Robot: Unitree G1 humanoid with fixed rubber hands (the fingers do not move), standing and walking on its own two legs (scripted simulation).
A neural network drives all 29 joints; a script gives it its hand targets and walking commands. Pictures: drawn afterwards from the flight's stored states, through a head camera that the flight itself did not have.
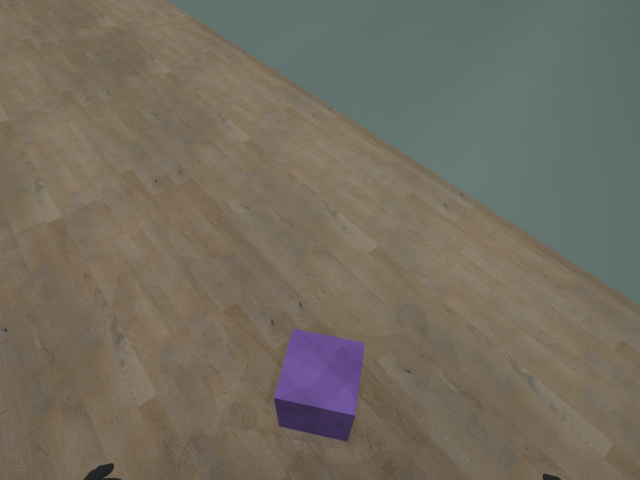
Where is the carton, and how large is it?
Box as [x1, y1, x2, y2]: [274, 329, 364, 440]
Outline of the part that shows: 293,329 274,395 279,425 342,440 347,440 355,412 364,343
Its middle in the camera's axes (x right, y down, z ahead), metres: +0.00 +0.43 +1.13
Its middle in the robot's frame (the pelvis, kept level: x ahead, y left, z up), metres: +0.47 +0.01 -0.66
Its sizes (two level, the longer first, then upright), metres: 0.210 0.200 0.250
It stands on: the floor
